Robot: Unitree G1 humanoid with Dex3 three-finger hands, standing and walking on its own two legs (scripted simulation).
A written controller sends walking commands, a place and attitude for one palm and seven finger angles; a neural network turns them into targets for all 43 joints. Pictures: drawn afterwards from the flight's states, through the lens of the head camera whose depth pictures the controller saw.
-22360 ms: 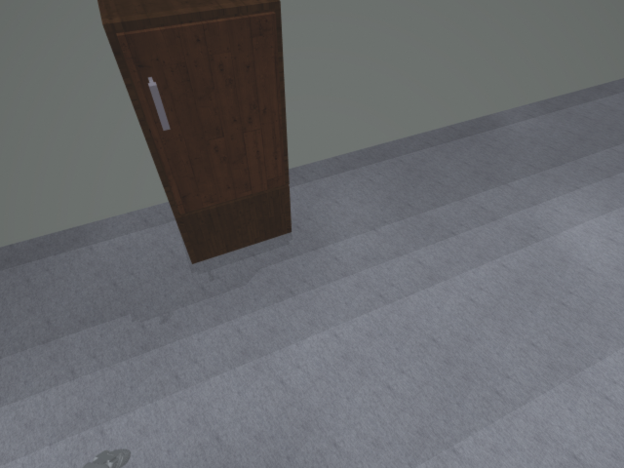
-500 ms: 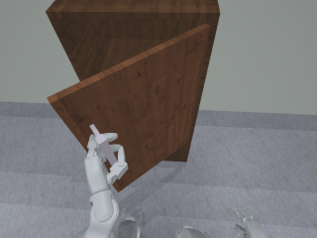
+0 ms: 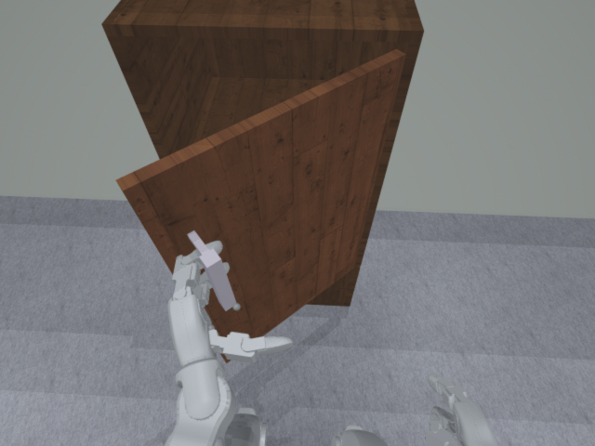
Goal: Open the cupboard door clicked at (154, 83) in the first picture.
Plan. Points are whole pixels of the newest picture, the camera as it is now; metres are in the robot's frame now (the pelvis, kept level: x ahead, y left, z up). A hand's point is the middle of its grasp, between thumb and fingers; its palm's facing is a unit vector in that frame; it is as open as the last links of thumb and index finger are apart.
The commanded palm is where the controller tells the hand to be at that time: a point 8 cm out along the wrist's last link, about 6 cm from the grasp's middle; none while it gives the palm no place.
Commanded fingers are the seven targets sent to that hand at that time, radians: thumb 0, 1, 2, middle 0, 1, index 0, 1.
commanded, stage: open thumb and fingers to let go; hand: left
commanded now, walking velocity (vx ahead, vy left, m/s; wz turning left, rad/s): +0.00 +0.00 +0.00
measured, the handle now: (212, 272) +0.34 +0.13 +0.04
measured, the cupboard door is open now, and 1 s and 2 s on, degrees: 41 43 43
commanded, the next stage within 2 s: slide the hand sideways off the handle in 0.12 s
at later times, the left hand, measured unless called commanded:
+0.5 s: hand (228, 333) +0.26 +0.10 +0.04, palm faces -0.15 -0.99 +0.05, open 16.3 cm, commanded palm +0.24 +0.15 +0.03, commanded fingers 0.00 -0.50 0.30 -0.15 -0.30 -0.15 -0.30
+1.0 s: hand (199, 361) +0.22 +0.13 +0.03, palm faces -0.06 -1.00 +0.00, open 16.2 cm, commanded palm +0.20 +0.19 +0.03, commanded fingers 0.00 -0.50 0.30 -0.15 -0.30 -0.15 -0.30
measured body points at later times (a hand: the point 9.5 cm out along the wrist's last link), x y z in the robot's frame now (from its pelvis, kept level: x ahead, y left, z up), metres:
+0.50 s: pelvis -0.01 +0.05 +0.00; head +0.05 +0.04 +0.44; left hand +0.26 +0.15 +0.04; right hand +0.15 -0.18 -0.10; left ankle +0.04 +0.14 -0.65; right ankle -0.01 -0.07 -0.65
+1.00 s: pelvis +0.00 +0.04 -0.01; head +0.06 +0.04 +0.43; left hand +0.22 +0.18 +0.04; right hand +0.18 -0.18 -0.09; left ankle +0.04 +0.14 -0.65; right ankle -0.01 -0.07 -0.65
